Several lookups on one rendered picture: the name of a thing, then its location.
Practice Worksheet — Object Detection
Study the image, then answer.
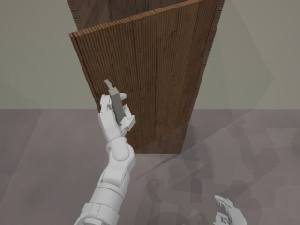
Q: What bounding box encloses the cupboard door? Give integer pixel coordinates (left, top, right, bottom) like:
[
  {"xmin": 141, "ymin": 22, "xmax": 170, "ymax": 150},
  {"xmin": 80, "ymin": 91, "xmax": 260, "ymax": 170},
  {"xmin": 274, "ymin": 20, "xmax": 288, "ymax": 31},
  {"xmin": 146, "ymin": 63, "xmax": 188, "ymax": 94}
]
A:
[{"xmin": 69, "ymin": 0, "xmax": 219, "ymax": 151}]

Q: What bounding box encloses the handle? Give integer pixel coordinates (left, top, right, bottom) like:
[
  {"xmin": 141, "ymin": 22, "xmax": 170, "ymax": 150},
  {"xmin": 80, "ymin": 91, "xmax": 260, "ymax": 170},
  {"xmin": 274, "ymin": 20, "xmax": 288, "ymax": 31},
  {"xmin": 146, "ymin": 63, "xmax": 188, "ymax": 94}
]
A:
[{"xmin": 104, "ymin": 79, "xmax": 125, "ymax": 126}]

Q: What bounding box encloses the right robot hand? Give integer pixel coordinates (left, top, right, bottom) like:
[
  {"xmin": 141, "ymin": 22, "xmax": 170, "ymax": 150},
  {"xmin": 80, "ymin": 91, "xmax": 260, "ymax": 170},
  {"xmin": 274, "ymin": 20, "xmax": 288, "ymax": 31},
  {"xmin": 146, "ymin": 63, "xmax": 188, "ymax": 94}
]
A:
[{"xmin": 213, "ymin": 195, "xmax": 248, "ymax": 225}]

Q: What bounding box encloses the left robot hand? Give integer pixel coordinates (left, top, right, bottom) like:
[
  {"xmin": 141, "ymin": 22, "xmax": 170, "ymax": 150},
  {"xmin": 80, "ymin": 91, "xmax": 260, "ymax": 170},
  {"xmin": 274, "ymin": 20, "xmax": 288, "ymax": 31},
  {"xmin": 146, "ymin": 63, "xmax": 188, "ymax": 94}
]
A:
[{"xmin": 97, "ymin": 93, "xmax": 136, "ymax": 143}]

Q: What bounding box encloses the left robot forearm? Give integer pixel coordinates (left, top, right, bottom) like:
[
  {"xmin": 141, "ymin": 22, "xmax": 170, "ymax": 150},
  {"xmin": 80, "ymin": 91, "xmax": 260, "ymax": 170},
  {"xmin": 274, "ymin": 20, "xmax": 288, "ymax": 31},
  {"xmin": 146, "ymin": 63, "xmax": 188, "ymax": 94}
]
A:
[{"xmin": 74, "ymin": 137, "xmax": 136, "ymax": 225}]

